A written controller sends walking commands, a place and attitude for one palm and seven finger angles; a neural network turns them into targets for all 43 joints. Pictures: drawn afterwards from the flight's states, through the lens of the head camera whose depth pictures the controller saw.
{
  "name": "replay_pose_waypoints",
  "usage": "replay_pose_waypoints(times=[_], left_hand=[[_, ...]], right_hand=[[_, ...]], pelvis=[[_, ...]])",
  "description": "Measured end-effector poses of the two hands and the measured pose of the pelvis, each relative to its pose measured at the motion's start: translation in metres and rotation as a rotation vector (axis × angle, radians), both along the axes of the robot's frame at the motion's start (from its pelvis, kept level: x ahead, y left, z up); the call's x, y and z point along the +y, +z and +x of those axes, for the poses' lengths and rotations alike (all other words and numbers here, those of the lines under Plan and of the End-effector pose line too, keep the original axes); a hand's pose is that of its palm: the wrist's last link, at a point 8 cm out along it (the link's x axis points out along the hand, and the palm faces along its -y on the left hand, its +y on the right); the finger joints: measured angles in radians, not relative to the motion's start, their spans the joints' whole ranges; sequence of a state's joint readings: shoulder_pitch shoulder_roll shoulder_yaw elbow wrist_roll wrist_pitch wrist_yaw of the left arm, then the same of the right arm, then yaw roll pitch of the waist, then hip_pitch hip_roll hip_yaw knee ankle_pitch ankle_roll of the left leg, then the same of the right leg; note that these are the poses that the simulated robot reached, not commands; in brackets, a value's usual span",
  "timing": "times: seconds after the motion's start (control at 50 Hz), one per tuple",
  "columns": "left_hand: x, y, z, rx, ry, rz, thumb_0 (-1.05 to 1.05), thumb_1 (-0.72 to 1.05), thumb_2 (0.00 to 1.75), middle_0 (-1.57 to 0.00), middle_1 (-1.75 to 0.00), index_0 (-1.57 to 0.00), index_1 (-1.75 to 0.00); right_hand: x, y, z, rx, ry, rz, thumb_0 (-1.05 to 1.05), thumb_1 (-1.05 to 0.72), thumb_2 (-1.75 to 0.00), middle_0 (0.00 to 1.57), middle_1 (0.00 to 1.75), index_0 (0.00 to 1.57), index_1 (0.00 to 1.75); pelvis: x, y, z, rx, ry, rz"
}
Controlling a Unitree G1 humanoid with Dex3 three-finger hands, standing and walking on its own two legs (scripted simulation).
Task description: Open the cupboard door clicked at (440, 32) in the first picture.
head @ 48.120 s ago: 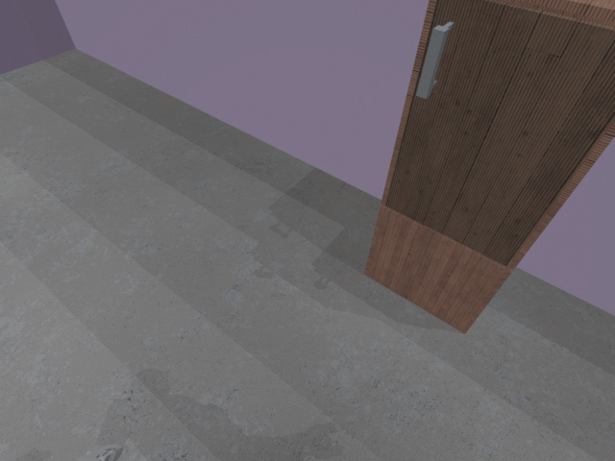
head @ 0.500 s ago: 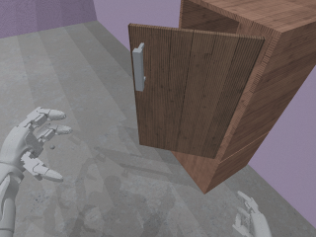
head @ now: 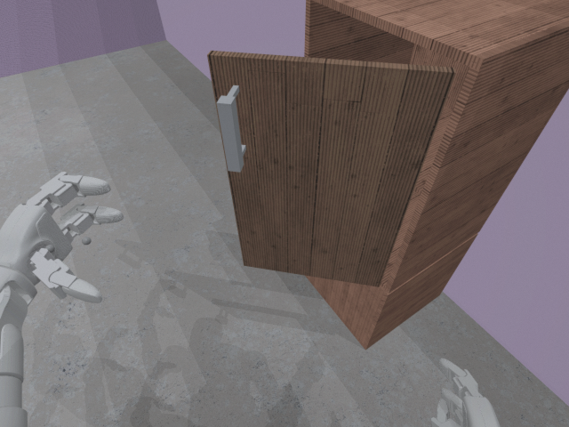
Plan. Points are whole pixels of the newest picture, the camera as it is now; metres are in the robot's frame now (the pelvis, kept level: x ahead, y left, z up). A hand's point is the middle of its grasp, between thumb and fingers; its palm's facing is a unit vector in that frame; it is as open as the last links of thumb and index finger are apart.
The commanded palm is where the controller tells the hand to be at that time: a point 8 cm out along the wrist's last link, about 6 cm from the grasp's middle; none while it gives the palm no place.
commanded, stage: raise the hand with hooked fingers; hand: left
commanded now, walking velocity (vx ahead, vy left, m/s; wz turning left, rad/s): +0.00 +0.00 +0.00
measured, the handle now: (235, 129) +0.56 +0.13 +0.14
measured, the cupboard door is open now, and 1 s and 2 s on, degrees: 46 46 46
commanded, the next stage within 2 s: move the hooked fingers beside the handle in 0.22 s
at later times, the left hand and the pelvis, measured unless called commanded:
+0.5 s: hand (93, 235) +0.30 +0.27 +0.15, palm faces -0.03 -1.00 -0.04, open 14.0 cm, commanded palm +0.29 +0.31 +0.16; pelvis +0.00 -0.01 +0.00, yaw +1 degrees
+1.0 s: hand (140, 191) +0.38 +0.24 +0.15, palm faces -0.09 -1.00 -0.02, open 14.0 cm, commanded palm +0.36 +0.29 +0.15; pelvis +0.00 +0.00 +0.00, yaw -1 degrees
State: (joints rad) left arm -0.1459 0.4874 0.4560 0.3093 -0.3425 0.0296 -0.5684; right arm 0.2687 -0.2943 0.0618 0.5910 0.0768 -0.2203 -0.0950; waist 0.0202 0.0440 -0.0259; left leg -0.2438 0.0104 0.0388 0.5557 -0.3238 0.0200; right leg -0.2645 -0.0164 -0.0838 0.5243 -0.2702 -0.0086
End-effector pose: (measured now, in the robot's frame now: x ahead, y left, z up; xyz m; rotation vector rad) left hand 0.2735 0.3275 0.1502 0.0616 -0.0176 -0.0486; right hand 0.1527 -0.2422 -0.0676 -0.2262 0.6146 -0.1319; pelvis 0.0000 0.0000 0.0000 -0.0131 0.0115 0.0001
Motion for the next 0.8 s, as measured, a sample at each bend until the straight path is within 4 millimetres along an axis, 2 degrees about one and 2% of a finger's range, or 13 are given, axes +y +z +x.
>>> replay_pose_waypoints(times=[0.26,0.44,0.6,0.8], left_hand=[[-0.006,0.004,-0.002,-0.010,0.020,0.003,-0.01,-0.50,0.30,-0.30,-1.20,-0.30,-1.20],[-0.006,0.001,-0.001,-0.005,0.023,-0.008,-0.01,-0.50,0.30,-0.30,-1.20,-0.30,-1.20],[-0.014,0.001,0.026,0.000,-0.002,-0.021,-0.01,-0.50,0.30,-0.30,-1.20,-0.30,-1.20],[-0.022,-0.002,0.065,0.019,-0.022,-0.041,-0.01,-0.50,0.30,-0.30,-1.20,-0.30,-1.20]], right_hand=[[-0.001,0.001,0.010,-0.023,0.007,0.015,0.01,-0.90,-0.90,0.20,0.30,0.20,0.30],[-0.002,-0.001,0.009,-0.019,0.008,0.013,0.01,-0.90,-0.90,0.20,0.30,0.20,0.30],[-0.007,-0.007,-0.005,0.028,-0.011,-0.012,0.01,-0.90,-0.90,0.20,0.30,0.20,0.30],[-0.016,-0.013,-0.036,0.100,-0.077,-0.022,0.01,-0.90,-0.90,0.20,0.30,0.20,0.30]], pelvis=[[-0.009,0.001,0.000,-0.007,0.005,0.003],[-0.010,0.000,-0.002,-0.007,0.009,0.003],[-0.009,-0.001,-0.007,0.003,0.015,0.003],[-0.004,-0.002,-0.007,0.032,-0.007,0.005]])
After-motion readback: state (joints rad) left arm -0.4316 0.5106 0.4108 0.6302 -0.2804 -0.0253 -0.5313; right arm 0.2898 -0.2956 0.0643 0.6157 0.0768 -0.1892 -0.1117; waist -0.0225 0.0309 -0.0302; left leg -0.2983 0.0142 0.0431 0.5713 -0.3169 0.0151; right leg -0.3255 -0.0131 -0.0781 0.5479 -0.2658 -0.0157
